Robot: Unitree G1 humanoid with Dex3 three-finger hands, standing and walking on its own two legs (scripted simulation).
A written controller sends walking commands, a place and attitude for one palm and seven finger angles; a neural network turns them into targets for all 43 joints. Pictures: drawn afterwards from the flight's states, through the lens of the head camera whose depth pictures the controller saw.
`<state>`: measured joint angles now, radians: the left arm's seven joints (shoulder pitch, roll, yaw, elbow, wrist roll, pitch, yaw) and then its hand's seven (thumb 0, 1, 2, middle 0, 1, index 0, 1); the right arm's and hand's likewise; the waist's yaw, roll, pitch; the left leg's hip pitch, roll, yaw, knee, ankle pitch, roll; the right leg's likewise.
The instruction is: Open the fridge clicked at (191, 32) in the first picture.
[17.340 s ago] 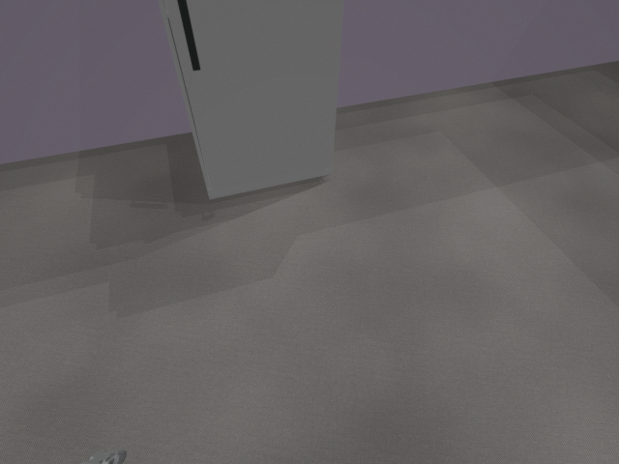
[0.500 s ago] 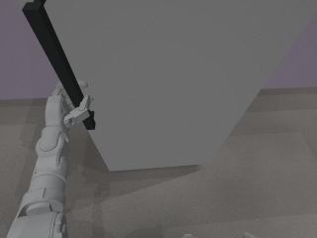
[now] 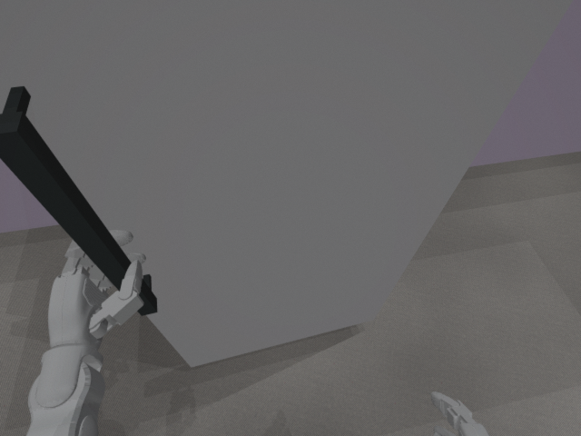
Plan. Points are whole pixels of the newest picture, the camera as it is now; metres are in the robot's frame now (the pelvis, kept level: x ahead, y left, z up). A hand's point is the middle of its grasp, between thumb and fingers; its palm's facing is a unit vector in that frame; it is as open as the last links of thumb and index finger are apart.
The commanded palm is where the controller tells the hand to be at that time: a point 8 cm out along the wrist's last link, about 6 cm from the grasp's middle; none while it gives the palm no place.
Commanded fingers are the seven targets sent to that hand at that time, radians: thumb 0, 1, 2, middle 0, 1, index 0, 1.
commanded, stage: walk backward, drawing the door open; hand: left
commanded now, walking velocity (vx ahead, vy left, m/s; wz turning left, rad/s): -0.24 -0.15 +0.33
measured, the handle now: (103, 233) +0.34 +0.24 +0.10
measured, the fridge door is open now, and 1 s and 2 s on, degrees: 3 9 37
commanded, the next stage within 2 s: none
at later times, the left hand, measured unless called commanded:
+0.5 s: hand (137, 300) +0.27 +0.20 +0.07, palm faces +0.27 -0.96 -0.09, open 5.7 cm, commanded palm +0.23 +0.24 +0.06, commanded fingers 0.00 0.90 0.90 -0.45 -1.40 -0.45 -1.40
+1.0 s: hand (145, 314) +0.26 +0.18 +0.06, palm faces +0.56 -0.82 -0.15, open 5.6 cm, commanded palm +0.20 +0.21 +0.06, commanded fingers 0.00 0.90 0.90 -0.45 -1.40 -0.45 -1.40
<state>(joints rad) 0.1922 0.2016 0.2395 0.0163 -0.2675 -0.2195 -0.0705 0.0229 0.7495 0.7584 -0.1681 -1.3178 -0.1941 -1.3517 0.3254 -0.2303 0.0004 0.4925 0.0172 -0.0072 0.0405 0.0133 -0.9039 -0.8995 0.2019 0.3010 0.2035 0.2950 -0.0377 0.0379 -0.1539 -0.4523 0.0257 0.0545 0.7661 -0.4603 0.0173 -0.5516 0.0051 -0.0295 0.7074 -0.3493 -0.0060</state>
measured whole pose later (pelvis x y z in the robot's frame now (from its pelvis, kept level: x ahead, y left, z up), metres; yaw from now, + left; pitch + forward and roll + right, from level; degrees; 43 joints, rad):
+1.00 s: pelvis +0.09 -0.05 +0.00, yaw +35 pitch +2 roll +2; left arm 0.22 0.12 -0.07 -0.10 0.00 -0.09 0.09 0.02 0.67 0.77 -0.42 -1.38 -0.43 -1.40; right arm 0.26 -0.21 -0.01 0.61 -0.05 -0.13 -0.13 0.02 -0.90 -0.90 0.20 0.30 0.21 0.30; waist -0.05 0.01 0.02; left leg -0.24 0.08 0.08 0.57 -0.32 -0.04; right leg -0.44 -0.03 -0.25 0.71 -0.31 -0.07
